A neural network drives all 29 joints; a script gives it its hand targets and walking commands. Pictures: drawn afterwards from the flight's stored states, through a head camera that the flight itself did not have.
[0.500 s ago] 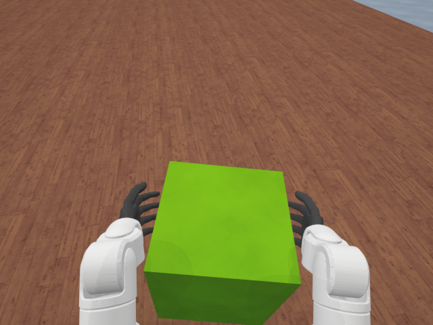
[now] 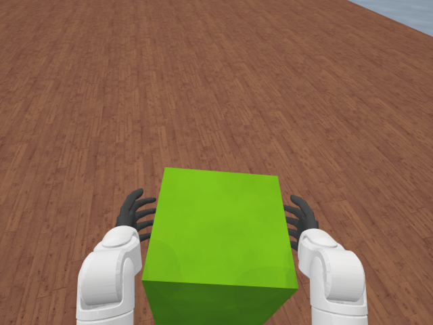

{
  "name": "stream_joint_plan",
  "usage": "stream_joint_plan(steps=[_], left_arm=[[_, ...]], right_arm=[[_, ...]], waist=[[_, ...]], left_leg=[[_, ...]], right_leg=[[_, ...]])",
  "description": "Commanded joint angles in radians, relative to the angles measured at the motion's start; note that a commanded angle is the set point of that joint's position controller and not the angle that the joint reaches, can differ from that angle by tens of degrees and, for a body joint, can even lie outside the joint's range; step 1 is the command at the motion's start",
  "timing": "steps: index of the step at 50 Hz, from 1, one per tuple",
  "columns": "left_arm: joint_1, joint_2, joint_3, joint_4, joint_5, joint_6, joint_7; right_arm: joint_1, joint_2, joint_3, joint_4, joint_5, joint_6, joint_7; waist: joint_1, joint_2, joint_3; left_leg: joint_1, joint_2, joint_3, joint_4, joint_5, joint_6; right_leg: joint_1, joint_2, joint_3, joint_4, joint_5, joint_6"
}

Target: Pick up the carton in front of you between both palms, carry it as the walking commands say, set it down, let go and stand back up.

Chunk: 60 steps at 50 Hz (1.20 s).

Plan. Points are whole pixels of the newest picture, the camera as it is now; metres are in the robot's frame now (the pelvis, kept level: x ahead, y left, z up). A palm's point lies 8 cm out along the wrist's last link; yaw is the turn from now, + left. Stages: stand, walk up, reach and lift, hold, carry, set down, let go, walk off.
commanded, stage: carry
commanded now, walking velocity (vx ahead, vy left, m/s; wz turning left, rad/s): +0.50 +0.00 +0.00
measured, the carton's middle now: (214, 252) +0.28 +0.00 +0.00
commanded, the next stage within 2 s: none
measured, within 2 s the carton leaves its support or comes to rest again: neither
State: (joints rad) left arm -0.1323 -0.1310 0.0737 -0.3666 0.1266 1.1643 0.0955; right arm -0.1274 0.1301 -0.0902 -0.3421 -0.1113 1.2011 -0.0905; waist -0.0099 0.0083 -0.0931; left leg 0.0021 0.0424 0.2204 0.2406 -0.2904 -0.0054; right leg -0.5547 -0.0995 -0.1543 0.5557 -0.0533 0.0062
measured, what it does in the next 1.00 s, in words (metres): walks ahead: right foot, then left foot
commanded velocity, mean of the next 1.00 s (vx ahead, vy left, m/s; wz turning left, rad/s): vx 0.50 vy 0.00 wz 0.00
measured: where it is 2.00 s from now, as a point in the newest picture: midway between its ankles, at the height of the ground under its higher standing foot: (214, 174)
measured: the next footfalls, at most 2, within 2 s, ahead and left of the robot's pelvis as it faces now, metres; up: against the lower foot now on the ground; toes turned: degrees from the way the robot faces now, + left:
right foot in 0.08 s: +0.23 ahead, -0.12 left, +0.00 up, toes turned -11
left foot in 0.58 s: +0.57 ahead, +0.09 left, +0.00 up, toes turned +13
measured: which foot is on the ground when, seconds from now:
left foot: down 0.00-0.10, up 0.12-0.56, down 0.58-1.00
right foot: up 0.00-0.06, down 0.08-0.60, up 0.62-1.00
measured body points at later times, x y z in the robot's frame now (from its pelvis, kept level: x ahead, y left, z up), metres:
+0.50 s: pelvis +0.33 -0.03 -0.01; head +0.32 -0.04 +0.44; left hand +0.62 +0.12 +0.10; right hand +0.61 -0.18 +0.08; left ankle +0.49 +0.11 -0.71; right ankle +0.19 -0.11 -0.74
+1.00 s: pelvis +0.68 -0.02 -0.01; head +0.67 -0.03 +0.44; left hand +0.96 +0.13 +0.09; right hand +0.95 -0.18 +0.08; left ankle +0.54 +0.09 -0.74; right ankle +0.81 -0.13 -0.73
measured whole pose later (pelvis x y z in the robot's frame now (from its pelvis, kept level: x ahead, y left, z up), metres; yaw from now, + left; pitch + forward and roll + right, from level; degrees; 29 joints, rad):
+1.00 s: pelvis +0.68 -0.02 -0.01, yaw +1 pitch +3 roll +0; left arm -0.14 -0.13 0.07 -0.41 0.12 1.17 0.10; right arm -0.13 0.13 -0.09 -0.39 -0.11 1.21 -0.09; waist -0.01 0.01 -0.09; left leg 0.04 0.06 0.21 0.26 -0.35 -0.03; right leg -0.51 -0.09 -0.19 0.50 -0.06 0.01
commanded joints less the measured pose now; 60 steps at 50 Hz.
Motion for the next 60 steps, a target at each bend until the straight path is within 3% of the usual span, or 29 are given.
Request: stream_joint_plan(steps=[1, 2, 3, 4, 6, 9, 12, 15, 16, 23, 25, 26, 27, 28, 29, 30, 31, 33, 35, 38, 43, 48, 50, 51, 52, 53, 55, 58, 60], left_arm=[[-0.406, -0.878, -0.677, 0.012, -0.423, 0.062, -0.249], [-0.42, -0.879, -0.675, 0.009, -0.427, 0.069, -0.253], [-0.423, -0.842, -0.652, 0.033, -0.416, 0.079, -0.251], [-0.408, -0.839, -0.64, 0.066, -0.416, 0.079, -0.254], [-0.419, -0.914, -0.645, 0.05, -0.42, 0.072, -0.253], [-0.501, -0.977, -0.656, 0.025, -0.423, 0.059, -0.263], [-0.529, -0.988, -0.668, -0.022, -0.444, 0.045, -0.267], [-0.487, -0.956, -0.687, -0.013, -0.45, 0.047, -0.273], [-0.465, -0.931, -0.67, 0.0, -0.431, 0.059, -0.268], [-0.417, -0.91, -0.649, 0.066, -0.395, 0.069, -0.262], [-0.42, -0.922, -0.638, 0.08, -0.385, 0.07, -0.259], [-0.43, -0.925, -0.656, 0.088, -0.39, 0.068, -0.26], [-0.448, -0.928, -0.671, 0.065, -0.392, 0.066, -0.255], [-0.472, -0.936, -0.675, 0.04, -0.404, 0.068, -0.257], [-0.458, -0.945, -0.689, 0.066, -0.403, 0.067, -0.26], [-0.47, -0.971, -0.715, 0.041, -0.411, 0.052, -0.263], [-0.48, -0.994, -0.691, 0.028, -0.42, 0.039, -0.265], [-0.455, -1.046, -0.705, 0.056, -0.411, 0.011, -0.265], [-0.45, -1.075, -0.745, 0.016, -0.423, -0.015, -0.258], [-0.416, -1.071, -0.742, -0.03, -0.409, -0.037, -0.237], [-0.334, -0.975, -0.717, -0.011, -0.376, -0.002, -0.227], [-0.394, -0.88, -0.671, -0.017, -0.407, 0.047, -0.244], [-0.385, -0.856, -0.652, 0.015, -0.401, 0.07, -0.241], [-0.39, -0.822, -0.641, 0.015, -0.386, 0.077, -0.239], [-0.414, -0.829, -0.65, 0.029, -0.393, 0.08, -0.243], [-0.386, -0.876, -0.626, 0.054, -0.393, 0.08, -0.249], [-0.463, -0.966, -0.678, 0.016, -0.441, 0.068, -0.258], [-0.481, -0.998, -0.668, 0.004, -0.434, 0.054, -0.264], [-0.487, -1.005, -0.69, 0.009, -0.459, 0.046, -0.271]], right_arm=[[-0.551, 0.786, 0.683, -0.124, 0.424, 0.025, 0.258], [-0.553, 0.773, 0.688, -0.126, 0.415, 0.034, 0.254], [-0.545, 0.752, 0.668, -0.121, 0.4, 0.048, 0.251], [-0.568, 0.76, 0.683, -0.118, 0.414, 0.054, 0.248], [-0.608, 0.821, 0.696, -0.107, 0.443, 0.05, 0.258], [-0.593, 0.903, 0.685, -0.056, 0.421, 0.033, 0.261], [-0.591, 0.937, 0.72, -0.076, 0.408, 0.013, 0.249], [-0.591, 0.896, 0.706, -0.13, 0.403, 0.01, 0.233], [-0.558, 0.875, 0.694, -0.101, 0.393, 0.02, 0.235], [-0.568, 0.837, 0.686, -0.069, 0.414, 0.038, 0.261], [-0.573, 0.846, 0.695, -0.049, 0.424, 0.04, 0.27], [-0.57, 0.856, 0.682, -0.066, 0.425, 0.034, 0.271], [-0.547, 0.862, 0.672, -0.028, 0.416, 0.033, 0.275], [-0.545, 0.835, 0.671, -0.033, 0.409, 0.021, 0.275], [-0.542, 0.869, 0.655, -0.019, 0.421, 0.016, 0.277], [-0.537, 0.902, 0.67, -0.025, 0.423, 0.005, 0.283], [-0.517, 0.94, 0.688, -0.041, 0.437, -0.013, 0.285], [-0.561, 0.975, 0.696, -0.076, 0.43, -0.032, 0.284], [-0.558, 0.991, 0.689, -0.111, 0.448, -0.056, 0.289], [-0.543, 0.974, 0.71, -0.141, 0.466, -0.06, 0.294], [-0.424, 0.864, 0.691, -0.092, 0.432, -0.038, 0.291], [-0.527, 0.783, 0.706, -0.154, 0.415, 0.011, 0.264], [-0.497, 0.737, 0.673, -0.11, 0.402, 0.037, 0.26], [-0.536, 0.743, 0.668, -0.117, 0.416, 0.048, 0.26], [-0.547, 0.751, 0.68, -0.137, 0.416, 0.051, 0.26], [-0.593, 0.781, 0.7, -0.15, 0.433, 0.053, 0.261], [-0.627, 0.846, 0.679, -0.149, 0.436, 0.036, 0.259], [-0.586, 0.912, 0.715, -0.095, 0.42, 0.018, 0.256], [-0.583, 0.925, 0.703, -0.105, 0.422, 0.004, 0.248]], waist=[[0.01, 0.088, -0.163], [0.023, 0.05, -0.226], [0.033, -0.227, -0.324], [0.025, -0.372, -0.323], [0.035, -0.2, -0.322], [0.023, -0.075, -0.264], [0.022, -0.152, -0.258], [0.019, -0.104, -0.219], [0.019, -0.147, -0.183], [0.03, -0.153, -0.082], [0.028, -0.17, -0.122], [-0.003, -0.13, -0.168], [-0.019, -0.054, -0.25], [-0.03, 0.207, -0.365], [-0.017, 0.324, -0.384], [-0.022, 0.264, -0.35], [-0.019, 0.115, -0.333], [-0.02, 0.026, -0.31], [-0.014, 0.115, -0.343], [-0.015, 0.112, -0.308], [-0.008, 0.167, -0.174], [-0.001, 0.118, -0.09], [0.024, 0.041, -0.209], [0.04, -0.168, -0.294], [0.026, -0.322, -0.316], [0.042, -0.269, -0.288], [0.026, -0.119, -0.289], [0.026, -0.117, -0.289], [0.023, -0.134, -0.265]], left_leg=[[-0.007, 0.162, 0.015, 0.193, 0.454, 0.057], [-0.125, 0.119, 0.028, 0.387, 0.433, 0.019], [-0.327, 0.039, 0.003, 0.693, 0.179, -0.029], [-0.61, -0.047, -0.103, 0.867, -0.18, -0.031], [-0.733, 0.035, -0.188, 1.005, -0.188, 0.009], [-0.623, 0.095, -0.198, 0.851, -0.04, 0.014], [-0.642, 0.086, -0.155, 0.745, 0.067, 0.016], [-0.676, 0.093, -0.127, 0.575, 0.147, -0.01], [-0.694, 0.076, -0.099, 0.526, 0.179, -0.015], [-0.564, 0.021, 0.012, 0.269, 0.28, 0.008], [-0.407, -0.009, 0.05, 0.216, 0.24, 0.031], [-0.237, -0.034, 0.059, 0.227, 0.215, 0.046], [-0.005, -0.006, 0.025, 0.215, 0.116, 0.069], [0.235, 0.281, -0.411, 0.158, 0.1, 0.169], [0.368, 0.397, -0.737, 0.038, 0.237, 0.266], [0.336, 0.384, -0.635, 0.036, 0.334, 0.278], [0.239, 0.354, -0.55, 0.059, 0.399, 0.218], [0.154, 0.304, -0.383, 0.029, 0.383, 0.16], [0.132, 0.28, -0.289, -0.002, 0.334, 0.119], [0.12, 0.281, -0.215, -0.051, 0.299, 0.146], [0.037, 0.218, -0.068, -0.089, 0.336, 0.119], [-0.02, 0.219, -0.047, 0.034, 0.319, 0.076], [-0.114, 0.124, 0.024, 0.356, 0.455, 0.032], [-0.304, 0.048, 0.005, 0.664, 0.207, -0.021], [-0.593, -0.051, -0.074, 0.87, -0.183, -0.029], [-0.688, 0.002, -0.169, 0.957, -0.194, 0.001], [-0.672, 0.061, -0.223, 0.939, -0.122, 0.019], [-0.627, 0.074, -0.184, 0.795, -0.016, 0.024], [-0.637, 0.072, -0.147, 0.719, 0.044, 0.006]], right_leg=[[0.299, 0.086, -0.115, -0.138, -0.066, -0.026], [0.518, 0.06, -0.067, -0.141, -0.13, -0.033], [0.706, -0.218, 0.349, -0.212, -0.192, -0.097], [0.843, -0.341, 0.644, -0.295, -0.114, -0.2], [0.847, -0.287, 0.462, -0.238, 0.211, -0.192], [0.617, -0.239, 0.283, -0.325, 0.026, -0.125], [0.625, -0.189, 0.196, -0.379, -0.028, -0.114], [0.655, -0.202, 0.156, -0.41, 0.01, -0.156], [0.672, -0.162, 0.099, -0.398, 0.081, -0.137], [0.664, -0.145, -0.011, -0.362, 0.252, -0.105], [0.66, -0.11, -0.038, -0.224, 0.408, -0.08], [0.588, -0.104, -0.076, -0.089, 0.436, -0.059], [0.451, -0.062, -0.086, 0.11, 0.36, -0.034], [0.188, 0.032, -0.09, 0.459, 0.078, 0.027], [-0.075, 0.146, 0.017, 0.664, -0.413, 0.037], [-0.129, 0.074, 0.1, 0.755, -0.43, 0.001], [-0.113, 0.029, 0.149, 0.743, -0.401, -0.01], [-0.084, -0.009, 0.152, 0.595, -0.303, -0.011], [-0.035, -0.008, 0.117, 0.443, -0.27, -0.009], [-0.029, -0.004, 0.084, 0.275, -0.206, 0.004], [0.056, 0.014, -0.027, 0.039, 0.007, 0.008], [0.195, 0.033, -0.06, -0.101, 0.01, -0.007], [0.504, 0.076, -0.087, -0.133, -0.13, -0.027], [0.689, -0.168, 0.295, -0.205, -0.188, -0.084], [0.834, -0.345, 0.654, -0.292, -0.166, -0.21], [0.833, -0.335, 0.608, -0.289, -0.012, -0.222], [0.727, -0.285, 0.408, -0.256, 0.204, -0.152], [0.671, -0.216, 0.247, -0.305, 0.149, -0.106], [0.646, -0.197, 0.18, -0.349, 0.096, -0.133]])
